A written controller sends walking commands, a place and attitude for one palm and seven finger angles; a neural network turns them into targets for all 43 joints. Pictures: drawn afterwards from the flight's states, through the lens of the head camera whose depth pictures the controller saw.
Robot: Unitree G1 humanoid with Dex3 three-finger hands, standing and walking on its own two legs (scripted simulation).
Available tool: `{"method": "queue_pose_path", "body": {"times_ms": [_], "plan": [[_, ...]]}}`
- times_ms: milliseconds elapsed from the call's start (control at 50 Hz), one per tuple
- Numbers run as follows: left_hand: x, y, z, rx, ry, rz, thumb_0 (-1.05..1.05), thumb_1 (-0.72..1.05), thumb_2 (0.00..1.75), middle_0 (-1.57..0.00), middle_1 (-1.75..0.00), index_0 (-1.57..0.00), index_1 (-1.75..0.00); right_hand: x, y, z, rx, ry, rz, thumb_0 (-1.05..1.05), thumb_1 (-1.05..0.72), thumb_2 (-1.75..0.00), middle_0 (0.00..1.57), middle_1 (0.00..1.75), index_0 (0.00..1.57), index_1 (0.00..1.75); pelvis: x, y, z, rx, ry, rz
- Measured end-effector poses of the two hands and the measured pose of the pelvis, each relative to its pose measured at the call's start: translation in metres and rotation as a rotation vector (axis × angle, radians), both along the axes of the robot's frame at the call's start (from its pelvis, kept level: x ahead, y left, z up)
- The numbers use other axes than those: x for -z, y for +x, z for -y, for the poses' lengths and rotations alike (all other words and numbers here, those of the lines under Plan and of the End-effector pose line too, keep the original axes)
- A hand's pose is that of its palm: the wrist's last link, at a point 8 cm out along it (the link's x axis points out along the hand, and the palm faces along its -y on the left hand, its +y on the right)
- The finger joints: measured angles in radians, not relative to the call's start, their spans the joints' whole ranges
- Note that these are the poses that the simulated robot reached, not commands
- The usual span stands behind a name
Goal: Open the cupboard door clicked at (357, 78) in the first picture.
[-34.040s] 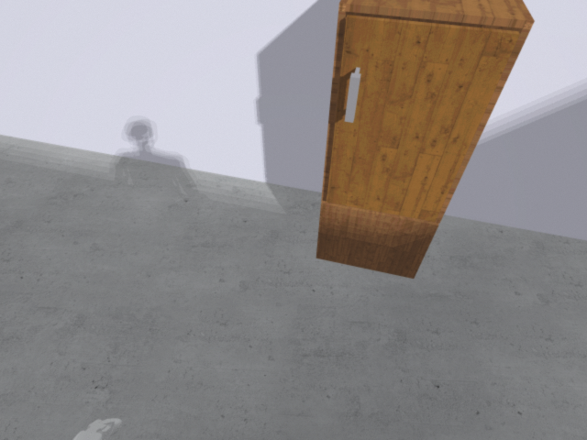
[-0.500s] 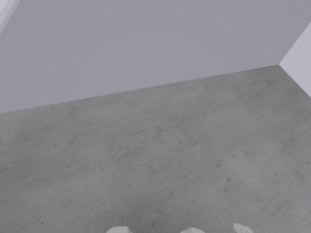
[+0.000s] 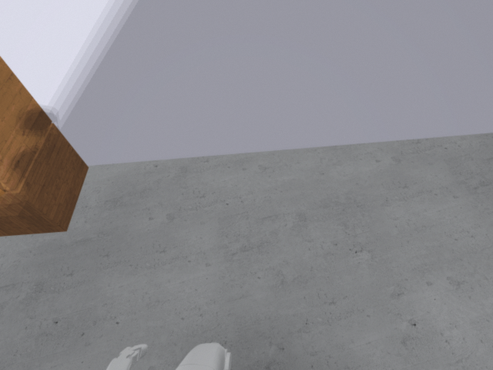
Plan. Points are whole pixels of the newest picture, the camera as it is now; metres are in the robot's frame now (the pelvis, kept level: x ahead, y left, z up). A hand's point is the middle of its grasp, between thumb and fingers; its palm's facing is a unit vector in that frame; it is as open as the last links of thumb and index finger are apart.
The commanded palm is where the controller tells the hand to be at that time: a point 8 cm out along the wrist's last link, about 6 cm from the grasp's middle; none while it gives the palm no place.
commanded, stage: turn to face it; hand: left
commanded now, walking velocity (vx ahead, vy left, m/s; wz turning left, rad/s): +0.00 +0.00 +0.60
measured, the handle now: out of the picture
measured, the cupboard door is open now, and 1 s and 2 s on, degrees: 47 47 47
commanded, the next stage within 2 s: take the last steps up to it in 1.24 s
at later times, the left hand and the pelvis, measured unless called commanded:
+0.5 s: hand out of the picture +0.01 +0.27 -0.17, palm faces +0.33 -0.91 -0.27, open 7.3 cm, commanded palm none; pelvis +0.00 +0.03 +0.00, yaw +17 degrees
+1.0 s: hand out of the picture -0.01 +0.17 -0.15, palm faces +0.57 -0.78 -0.26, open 7.3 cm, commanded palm none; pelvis +0.03 -0.03 +0.00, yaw +36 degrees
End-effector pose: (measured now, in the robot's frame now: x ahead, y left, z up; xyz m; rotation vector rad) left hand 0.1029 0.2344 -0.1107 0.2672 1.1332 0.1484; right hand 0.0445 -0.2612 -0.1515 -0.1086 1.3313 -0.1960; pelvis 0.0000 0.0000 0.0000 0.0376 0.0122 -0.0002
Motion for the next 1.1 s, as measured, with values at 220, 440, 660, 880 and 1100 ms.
{"method": "queue_pose_path", "body": {"times_ms": [220,440,660,880,1100], "plan": [[0.021,-0.086,-0.021,-0.234,-0.040,-0.100,0.00,0.92,0.89,-0.20,-0.30,-0.21,-0.30,-0.014,0.084,-0.027,-0.235,-0.030,0.057,0.00,-0.91,-0.90,0.20,0.30,0.20,0.30,0.002,0.004,-0.007,-0.162,-0.004,0.002],[0.034,-0.128,-0.071,-0.390,-0.043,-0.154,0.01,0.91,0.89,-0.19,-0.30,-0.20,-0.30,-0.028,0.135,-0.085,-0.409,-0.063,0.181,0.00,-0.91,-0.90,0.20,0.30,0.20,0.30,0.006,0.004,-0.035,-0.275,-0.038,-0.001],[0.010,-0.084,-0.059,-0.417,-0.011,0.002,0.01,0.91,0.90,-0.19,-0.30,-0.20,-0.30,-0.015,0.112,-0.068,-0.447,-0.018,0.056,0.00,-0.90,-0.90,0.21,0.30,0.21,0.30,0.001,0.012,-0.013,-0.383,-0.038,-0.003],[-0.001,-0.105,0.004,-0.531,-0.001,0.011,0.01,0.91,0.89,-0.20,-0.30,-0.21,-0.30,0.001,0.143,-0.032,-0.524,-0.001,-0.016,0.00,-0.91,-0.90,0.20,0.30,0.20,0.30,0.000,0.026,0.023,-0.539,0.001,0.014],[0.019,-0.192,0.034,-0.765,-0.068,-0.073,0.01,0.92,0.89,-0.20,-0.30,-0.21,-0.30,-0.015,0.200,-0.090,-0.749,-0.024,0.049,0.00,-0.91,-0.90,0.20,0.30,0.20,0.30,0.000,0.024,0.017,-0.690,-0.004,0.016]]}}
